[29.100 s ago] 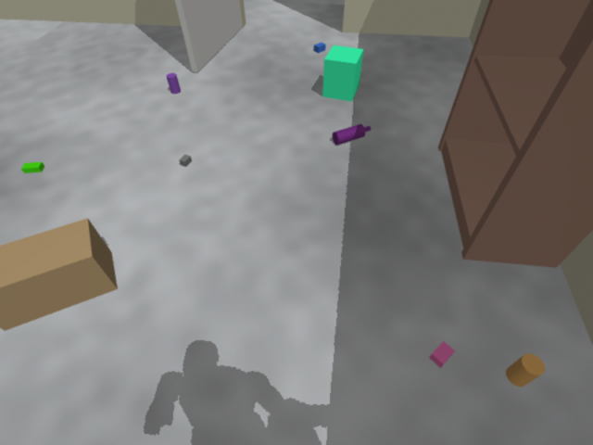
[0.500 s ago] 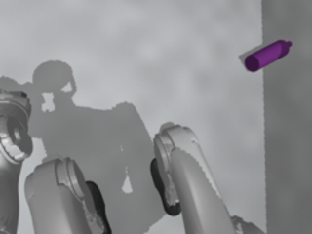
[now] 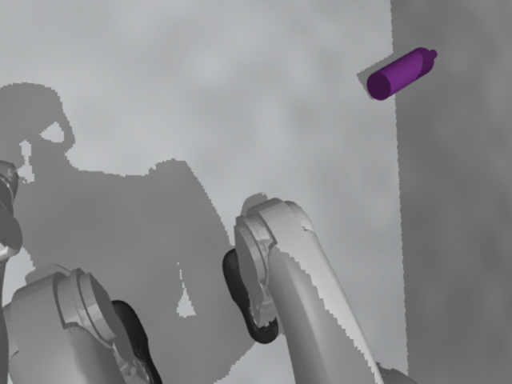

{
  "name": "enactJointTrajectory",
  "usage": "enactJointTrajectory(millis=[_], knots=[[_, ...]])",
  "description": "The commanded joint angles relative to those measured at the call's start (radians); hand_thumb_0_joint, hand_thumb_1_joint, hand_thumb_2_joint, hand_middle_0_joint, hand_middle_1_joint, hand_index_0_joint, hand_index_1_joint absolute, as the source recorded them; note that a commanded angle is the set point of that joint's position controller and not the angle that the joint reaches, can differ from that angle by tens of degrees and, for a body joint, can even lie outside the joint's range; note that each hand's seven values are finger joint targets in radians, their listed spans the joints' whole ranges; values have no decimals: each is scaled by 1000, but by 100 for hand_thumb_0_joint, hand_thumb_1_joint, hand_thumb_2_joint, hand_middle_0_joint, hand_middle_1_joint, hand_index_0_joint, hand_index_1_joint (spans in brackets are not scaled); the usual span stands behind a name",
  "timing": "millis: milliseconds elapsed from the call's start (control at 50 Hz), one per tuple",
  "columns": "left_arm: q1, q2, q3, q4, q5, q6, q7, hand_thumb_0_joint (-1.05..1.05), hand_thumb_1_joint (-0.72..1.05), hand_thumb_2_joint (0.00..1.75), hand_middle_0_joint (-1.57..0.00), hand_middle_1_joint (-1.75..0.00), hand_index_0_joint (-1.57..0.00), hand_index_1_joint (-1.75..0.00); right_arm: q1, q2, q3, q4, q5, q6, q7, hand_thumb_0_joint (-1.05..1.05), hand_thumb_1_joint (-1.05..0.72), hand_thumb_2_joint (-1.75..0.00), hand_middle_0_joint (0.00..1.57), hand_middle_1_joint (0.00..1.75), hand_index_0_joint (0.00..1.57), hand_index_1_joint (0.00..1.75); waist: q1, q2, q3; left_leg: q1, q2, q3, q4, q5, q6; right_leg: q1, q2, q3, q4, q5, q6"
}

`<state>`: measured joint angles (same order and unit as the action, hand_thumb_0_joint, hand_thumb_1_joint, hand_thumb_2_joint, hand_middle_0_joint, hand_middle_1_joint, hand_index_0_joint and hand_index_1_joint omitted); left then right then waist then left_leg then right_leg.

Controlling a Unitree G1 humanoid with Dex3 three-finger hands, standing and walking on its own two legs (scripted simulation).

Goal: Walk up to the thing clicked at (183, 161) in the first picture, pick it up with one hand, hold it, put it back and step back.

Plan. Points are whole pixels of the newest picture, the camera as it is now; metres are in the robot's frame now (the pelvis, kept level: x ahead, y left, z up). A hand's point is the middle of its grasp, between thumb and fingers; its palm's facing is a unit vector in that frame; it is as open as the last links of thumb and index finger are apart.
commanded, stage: rest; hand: left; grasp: from above
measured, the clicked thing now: out of the picture +0.51 +0.33 -0.30
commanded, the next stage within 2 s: open in 0.90 s
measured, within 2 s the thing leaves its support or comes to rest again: rests again in 1.90 s
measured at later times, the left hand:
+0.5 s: hand out of the picture +0.46 +0.29 -0.23, palm faces -0.18 -0.41 -0.90, open 4.8 cm
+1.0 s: hand out of the picture +0.46 +0.28 -0.25, palm faces -0.17 -0.42 -0.89, open 4.3 cm
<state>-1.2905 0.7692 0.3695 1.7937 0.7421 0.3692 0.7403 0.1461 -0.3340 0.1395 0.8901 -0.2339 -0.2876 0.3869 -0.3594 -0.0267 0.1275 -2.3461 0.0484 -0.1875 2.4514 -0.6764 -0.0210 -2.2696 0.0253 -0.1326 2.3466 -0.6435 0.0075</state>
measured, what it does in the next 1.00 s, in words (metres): stands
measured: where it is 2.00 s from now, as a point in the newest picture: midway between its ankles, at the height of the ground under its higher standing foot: (200, 338)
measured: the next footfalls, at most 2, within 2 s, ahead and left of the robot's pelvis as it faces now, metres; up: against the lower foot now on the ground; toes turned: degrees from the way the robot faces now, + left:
none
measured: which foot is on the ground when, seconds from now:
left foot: down 0.00-1.00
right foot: down 0.00-1.00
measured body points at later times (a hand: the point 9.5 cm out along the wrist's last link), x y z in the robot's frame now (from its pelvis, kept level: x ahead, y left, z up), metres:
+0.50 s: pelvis +0.00 +0.00 +0.00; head +0.29 +0.07 +0.33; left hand +0.47 +0.30 -0.18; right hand -0.02 -0.25 -0.07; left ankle +0.07 +0.14 -0.28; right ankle +0.11 -0.11 -0.28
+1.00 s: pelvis +0.00 +0.01 +0.00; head +0.31 +0.08 +0.32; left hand +0.47 +0.30 -0.20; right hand -0.02 -0.24 -0.05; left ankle +0.07 +0.14 -0.28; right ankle +0.11 -0.11 -0.28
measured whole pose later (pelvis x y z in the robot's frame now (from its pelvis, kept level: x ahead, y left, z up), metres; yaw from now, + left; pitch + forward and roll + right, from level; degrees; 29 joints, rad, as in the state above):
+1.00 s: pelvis +0.00 +0.01 +0.00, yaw -4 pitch +28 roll -13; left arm -1.27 0.92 0.33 1.82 0.63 0.34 0.82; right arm 0.11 -0.39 0.30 0.75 -0.24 -0.34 0.45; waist -0.43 -0.12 0.25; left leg -2.32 0.05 -0.27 2.50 -0.70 -0.02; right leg -2.21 0.05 -0.19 2.33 -0.64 0.03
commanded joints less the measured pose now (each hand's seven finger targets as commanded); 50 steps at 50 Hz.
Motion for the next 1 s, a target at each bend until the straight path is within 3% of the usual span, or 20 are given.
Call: enactJointTrajectory(millis=[0,20,80,100,220,240,300,320,340,360,460,520,600,700,760,880,980], knots=[[-318,244,-25,-95,30,-5,62,0,70,6,-110,-20,-113,-17,241,-302,-47,30,-10,-4,19,0,-91,-90,20,30,20,30,-43,383,-730,470,3,88,-207,171,30,431,34,-81,-244,223,-14],[-294,229,-36,-85,34,-3,58,0,69,9,-110,-20,-113,-17,257,-282,-29,35,-9,0,26,0,-91,-90,20,30,20,30,-52,381,-716,470,4,88,-207,188,26,439,39,-80,-246,240,-14],[-257,269,-15,-86,32,-6,56,0,71,10,-111,-20,-114,-17,263,-315,-37,17,3,2,31,0,-91,-90,20,30,20,30,-35,407,-746,483,8,81,-214,220,26,460,43,-84,-239,265,-19],[-243,242,-32,-50,30,-3,55,0,73,12,-114,-21,-116,-19,260,-298,-24,16,-4,6,35,0,-92,-90,20,30,20,30,-48,374,-714,457,9,83,-206,219,29,469,47,-86,-237,274,-15],[-254,248,-54,-70,14,-16,54,0,70,1,-107,-23,-112,-18,251,-320,-11,1,-3,-3,47,0,-91,-90,20,30,20,30,-89,362,-661,470,12,47,-209,175,30,426,45,-112,-225,242,-13],[-245,269,-30,-66,10,-24,64,0,69,3,-107,-22,-112,-17,270,-329,-10,-2,6,-4,47,0,-91,-90,20,30,20,30,-82,369,-672,471,16,46,-217,179,29,440,50,-107,-236,243,-15],[-250,251,-53,-64,-7,-33,70,0,71,2,-109,-23,-114,-18,254,-324,5,-8,-3,-13,53,0,-91,-90,20,30,20,30,-99,356,-637,451,10,48,-214,153,31,447,50,-108,-240,225,-13],[-243,272,-38,-56,-9,-35,75,0,70,3,-108,-21,-112,-16,251,-331,6,-19,7,-16,51,0,-91,-90,20,30,20,30,-85,367,-649,459,16,43,-206,146,30,428,55,-104,-247,214,-15],[-261,249,-60,-66,-12,-38,75,0,74,3,-110,-22,-115,-17,248,-322,15,-18,-2,-19,54,0,-91,-90,20,30,20,30,-107,371,-633,463,13,39,-204,153,28,427,48,-111,-236,225,-15],[-251,247,-59,-57,-28,-40,77,0,70,3,-107,-24,-112,-19,249,-329,21,-22,-7,-21,55,0,-91,-90,20,30,20,30,-111,374,-633,459,12,50,-196,158,29,445,55,-106,-244,232,-13],[-261,281,-55,-58,-30,-47,102,0,74,12,-111,-28,-115,-24,246,-341,33,-31,-3,-30,58,0,-91,-90,20,30,20,30,-108,383,-641,456,14,44,-187,174,28,471,55,-107,-246,255,-10],[-256,278,-59,-50,-40,-44,113,0,75,12,-110,-30,-115,-25,229,-353,41,-39,-12,-37,63,0,-91,-90,20,30,20,30,-122,392,-618,477,15,31,-194,167,23,468,52,-120,-236,257,-12],[-241,322,-35,-38,-38,-38,130,0,72,12,-108,-29,-113,-24,223,-367,46,-48,-5,-41,63,0,-91,-90,20,30,20,30,-119,398,-608,489,19,19,-202,136,23,459,55,-122,-247,235,-12],[-236,311,-51,-47,-65,-31,132,0,78,12,-112,-29,-117,-25,209,-372,64,-71,-9,-44,75,0,-91,-90,20,30,20,30,-133,398,-572,492,21,10,-200,162,20,457,50,-132,-232,263,-8],[-220,327,-35,-41,-75,-31,138,0,73,12,-108,-30,-113,-25,215,-382,66,-89,-1,-44,75,0,-91,-90,20,30,20,30,-131,391,-586,486,25,6,-195,171,22,480,59,-131,-244,275,-6],[-236,317,-73,-69,-93,-35,120,0,77,14,-111,-33,-116,-28,199,-374,86,-103,-5,-47,74,0,-92,-90,20,30,20,30,-141,390,-563,467,22,12,-177,172,25,484,57,-132,-239,278,-2],[-213,332,-76,-66,-94,-41,113,0,73,11,-108,-29,-112,-25,205,-397,86,-102,4,-48,71,0,-92,-90,20,30,20,30,-147,408,-568,506,28,-12,-206,158,15,477,61,-148,-229,268,-9]])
